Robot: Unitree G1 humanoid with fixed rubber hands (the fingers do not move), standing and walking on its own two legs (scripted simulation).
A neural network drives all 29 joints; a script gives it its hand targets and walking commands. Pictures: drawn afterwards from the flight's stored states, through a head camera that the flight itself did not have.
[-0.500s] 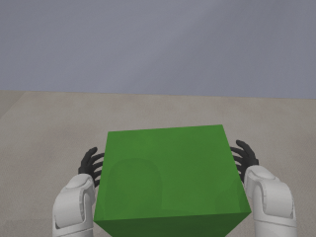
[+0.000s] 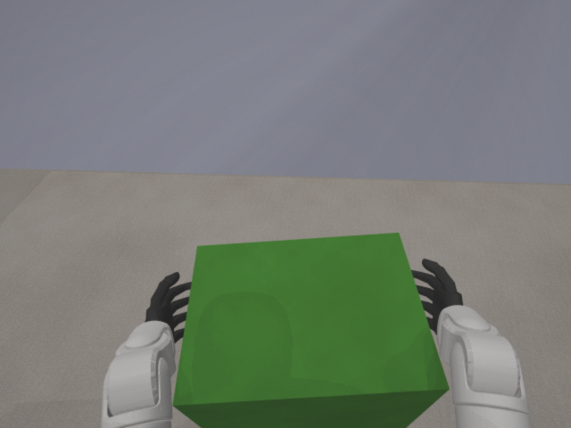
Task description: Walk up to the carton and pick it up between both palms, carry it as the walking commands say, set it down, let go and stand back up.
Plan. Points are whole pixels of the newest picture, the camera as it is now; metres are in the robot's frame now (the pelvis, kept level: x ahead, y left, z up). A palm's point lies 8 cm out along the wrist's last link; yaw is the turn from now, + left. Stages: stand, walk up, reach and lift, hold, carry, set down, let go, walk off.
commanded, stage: carry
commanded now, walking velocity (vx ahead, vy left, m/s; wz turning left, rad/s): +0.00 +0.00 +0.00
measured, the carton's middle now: (304, 343) +0.27 +0.00 -0.03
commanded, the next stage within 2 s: hold in 0.88 s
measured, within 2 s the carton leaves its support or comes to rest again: neither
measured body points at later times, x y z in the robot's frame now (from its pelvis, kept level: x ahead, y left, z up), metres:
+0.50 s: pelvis +0.01 +0.01 +0.00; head -0.01 +0.01 +0.45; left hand +0.28 +0.20 +0.04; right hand +0.28 -0.18 +0.04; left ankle +0.01 +0.11 -0.74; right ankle +0.04 -0.11 -0.74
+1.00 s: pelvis +0.00 +0.01 +0.01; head +0.01 +0.01 +0.46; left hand +0.28 +0.21 +0.03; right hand +0.29 -0.17 +0.03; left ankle +0.01 +0.11 -0.74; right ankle +0.04 -0.12 -0.74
